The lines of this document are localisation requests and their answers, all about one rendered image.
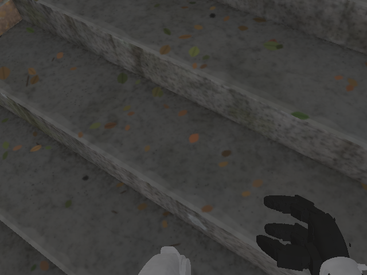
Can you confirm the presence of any robot right hand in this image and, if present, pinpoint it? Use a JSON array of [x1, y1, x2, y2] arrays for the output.
[[256, 195, 351, 275]]

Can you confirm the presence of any left robot thigh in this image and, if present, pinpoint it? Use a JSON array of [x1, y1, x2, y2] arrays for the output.
[[138, 253, 191, 275]]

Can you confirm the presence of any robot right forearm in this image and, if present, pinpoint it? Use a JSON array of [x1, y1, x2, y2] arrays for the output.
[[319, 257, 363, 275]]

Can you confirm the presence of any robot left shin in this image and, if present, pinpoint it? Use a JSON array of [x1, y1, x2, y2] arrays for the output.
[[161, 246, 180, 257]]

